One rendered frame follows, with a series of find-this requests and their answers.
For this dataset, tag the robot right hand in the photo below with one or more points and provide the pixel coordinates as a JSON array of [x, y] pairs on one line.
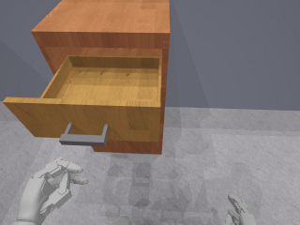
[[244, 218]]

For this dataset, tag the handle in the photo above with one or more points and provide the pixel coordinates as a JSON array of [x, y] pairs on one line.
[[83, 140]]

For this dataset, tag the robot left hand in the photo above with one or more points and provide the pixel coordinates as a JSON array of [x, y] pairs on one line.
[[33, 203]]

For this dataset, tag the cabinet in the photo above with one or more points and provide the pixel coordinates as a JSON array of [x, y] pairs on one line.
[[110, 28]]

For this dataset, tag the drawer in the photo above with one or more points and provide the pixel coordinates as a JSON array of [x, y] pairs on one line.
[[90, 91]]

